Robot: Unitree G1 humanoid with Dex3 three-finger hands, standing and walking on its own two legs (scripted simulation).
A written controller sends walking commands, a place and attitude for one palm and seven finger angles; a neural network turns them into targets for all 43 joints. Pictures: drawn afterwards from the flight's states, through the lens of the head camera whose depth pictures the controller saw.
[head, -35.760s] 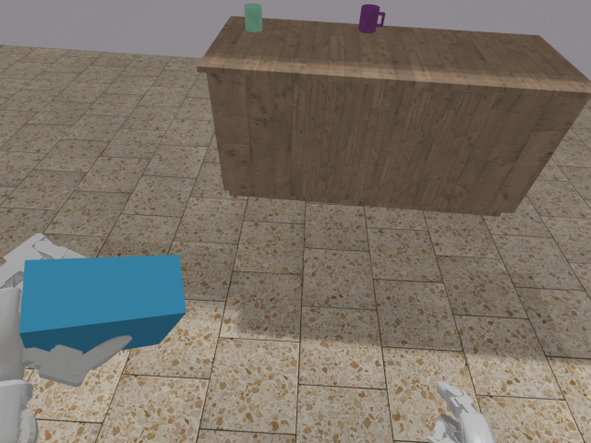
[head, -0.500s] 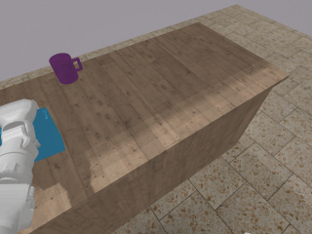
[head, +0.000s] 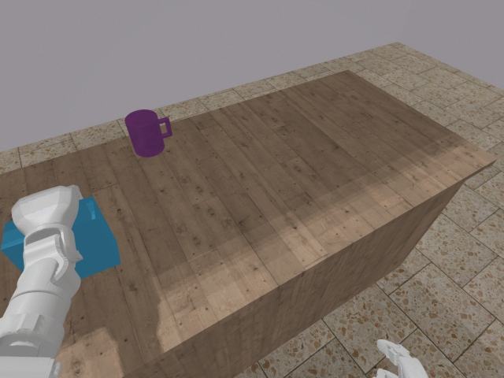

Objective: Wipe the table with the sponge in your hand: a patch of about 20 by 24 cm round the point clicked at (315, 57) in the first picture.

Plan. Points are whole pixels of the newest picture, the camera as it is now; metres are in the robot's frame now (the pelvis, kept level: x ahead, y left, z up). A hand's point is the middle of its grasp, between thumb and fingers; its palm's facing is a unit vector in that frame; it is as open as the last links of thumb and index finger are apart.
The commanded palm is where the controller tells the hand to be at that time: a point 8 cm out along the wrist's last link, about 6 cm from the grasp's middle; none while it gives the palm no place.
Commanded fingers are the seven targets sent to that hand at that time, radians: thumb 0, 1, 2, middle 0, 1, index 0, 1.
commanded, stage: slide back across to the first lane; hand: left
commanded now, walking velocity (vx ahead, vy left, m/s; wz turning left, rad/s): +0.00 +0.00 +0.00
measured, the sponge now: (72, 252) +0.32 +0.35 -0.01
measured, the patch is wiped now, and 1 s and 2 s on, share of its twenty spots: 1.00 1.00 1.00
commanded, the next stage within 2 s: wipe back along the first lane in 0.04 s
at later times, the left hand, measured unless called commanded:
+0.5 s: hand (44, 253) +0.29 +0.36 +0.04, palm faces -0.02 -0.03 -1.00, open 9.9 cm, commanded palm +0.25 +0.33 +0.07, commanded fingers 0.00 0.10 1.30 -1.20 -1.60 -1.20 -1.60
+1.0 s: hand (53, 281) +0.24 +0.33 +0.04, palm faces +0.00 -0.03 -1.00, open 9.9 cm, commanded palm +0.20 +0.30 +0.06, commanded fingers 0.00 0.10 1.30 -1.20 -1.60 -1.20 -1.60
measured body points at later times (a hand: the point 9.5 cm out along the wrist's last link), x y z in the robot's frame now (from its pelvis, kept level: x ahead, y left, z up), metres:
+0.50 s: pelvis +0.00 +0.01 +0.00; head +0.01 +0.01 +0.45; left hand +0.29 +0.36 +0.09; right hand +0.19 -0.21 -0.10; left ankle -0.01 +0.05 -0.73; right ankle -0.03 -0.13 -0.73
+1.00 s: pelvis +0.00 -0.01 +0.00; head -0.01 -0.03 +0.45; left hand +0.24 +0.32 +0.09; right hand +0.21 -0.23 -0.09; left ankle -0.01 +0.05 -0.73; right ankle -0.03 -0.13 -0.73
